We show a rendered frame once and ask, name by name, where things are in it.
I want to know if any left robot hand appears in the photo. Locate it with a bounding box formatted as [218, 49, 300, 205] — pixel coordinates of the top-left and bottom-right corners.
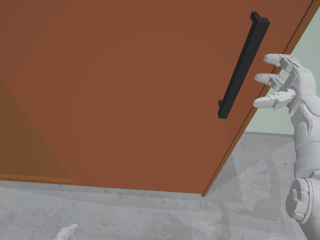
[54, 224, 78, 240]

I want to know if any right robot forearm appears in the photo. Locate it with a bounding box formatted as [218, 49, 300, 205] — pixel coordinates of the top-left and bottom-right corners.
[288, 95, 320, 181]

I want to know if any wardrobe door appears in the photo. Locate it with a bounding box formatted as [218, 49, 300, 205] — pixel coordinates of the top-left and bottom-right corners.
[0, 0, 312, 194]
[0, 79, 71, 179]

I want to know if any handle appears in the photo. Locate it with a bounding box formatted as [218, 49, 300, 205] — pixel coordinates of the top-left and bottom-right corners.
[218, 11, 270, 119]

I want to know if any right robot upper arm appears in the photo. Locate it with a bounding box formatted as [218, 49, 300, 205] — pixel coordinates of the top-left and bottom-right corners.
[285, 177, 320, 240]

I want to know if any right robot hand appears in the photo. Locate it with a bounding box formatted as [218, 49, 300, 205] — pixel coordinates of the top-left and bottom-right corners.
[253, 53, 316, 110]

